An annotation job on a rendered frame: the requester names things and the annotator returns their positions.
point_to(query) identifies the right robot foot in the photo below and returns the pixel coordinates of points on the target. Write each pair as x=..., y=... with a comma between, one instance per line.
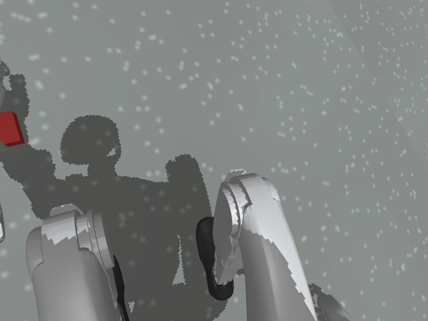
x=206, y=249

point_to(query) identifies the right robot hand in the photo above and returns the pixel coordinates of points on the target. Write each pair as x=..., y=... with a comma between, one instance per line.
x=329, y=309

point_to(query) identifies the left robot foot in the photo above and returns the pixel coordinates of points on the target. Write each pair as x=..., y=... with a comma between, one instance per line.
x=120, y=290

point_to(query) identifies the small box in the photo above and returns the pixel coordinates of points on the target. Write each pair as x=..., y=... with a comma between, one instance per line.
x=10, y=131

